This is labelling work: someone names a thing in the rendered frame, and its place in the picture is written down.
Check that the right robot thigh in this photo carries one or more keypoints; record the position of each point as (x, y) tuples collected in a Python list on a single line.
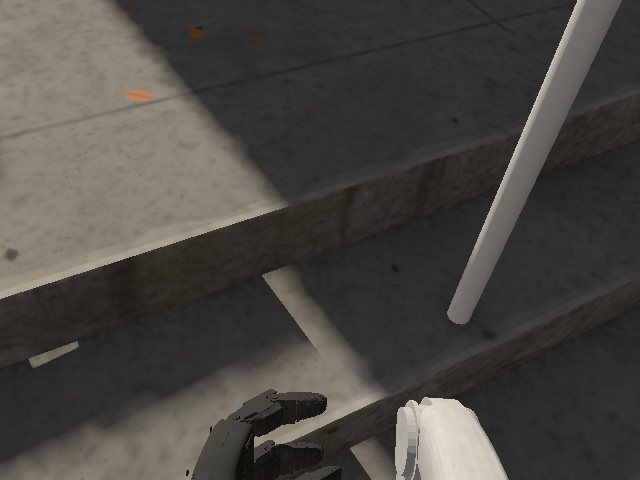
[(440, 439)]

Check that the robot left hand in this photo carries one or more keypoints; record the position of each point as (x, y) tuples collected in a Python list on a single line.
[(229, 452)]

